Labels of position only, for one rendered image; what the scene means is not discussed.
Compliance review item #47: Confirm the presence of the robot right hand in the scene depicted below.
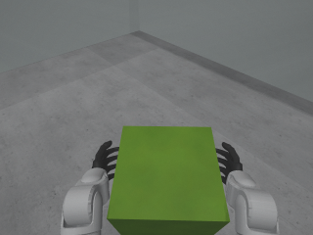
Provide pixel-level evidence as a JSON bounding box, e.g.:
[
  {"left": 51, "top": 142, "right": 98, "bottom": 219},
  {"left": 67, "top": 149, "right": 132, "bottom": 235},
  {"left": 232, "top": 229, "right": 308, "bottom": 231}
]
[{"left": 215, "top": 142, "right": 243, "bottom": 185}]

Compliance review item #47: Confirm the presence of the robot left forearm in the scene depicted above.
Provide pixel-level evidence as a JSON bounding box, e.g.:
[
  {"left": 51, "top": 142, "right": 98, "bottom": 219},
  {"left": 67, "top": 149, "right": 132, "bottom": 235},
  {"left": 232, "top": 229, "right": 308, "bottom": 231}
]
[{"left": 60, "top": 167, "right": 110, "bottom": 235}]

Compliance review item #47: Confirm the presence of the robot left hand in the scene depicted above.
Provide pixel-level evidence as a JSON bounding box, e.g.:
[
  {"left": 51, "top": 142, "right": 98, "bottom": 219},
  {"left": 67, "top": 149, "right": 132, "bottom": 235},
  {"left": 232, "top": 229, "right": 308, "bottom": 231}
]
[{"left": 92, "top": 140, "right": 119, "bottom": 181}]

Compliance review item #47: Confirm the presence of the robot right forearm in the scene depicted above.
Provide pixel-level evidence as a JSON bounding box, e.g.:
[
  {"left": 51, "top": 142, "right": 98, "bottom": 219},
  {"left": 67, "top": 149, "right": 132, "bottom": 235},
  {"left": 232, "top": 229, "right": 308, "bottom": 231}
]
[{"left": 225, "top": 170, "right": 280, "bottom": 235}]

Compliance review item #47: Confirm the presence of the carton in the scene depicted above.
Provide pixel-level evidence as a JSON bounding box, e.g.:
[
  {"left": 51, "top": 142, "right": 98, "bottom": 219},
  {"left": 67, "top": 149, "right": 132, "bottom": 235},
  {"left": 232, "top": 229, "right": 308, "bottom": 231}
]
[{"left": 107, "top": 125, "right": 230, "bottom": 235}]

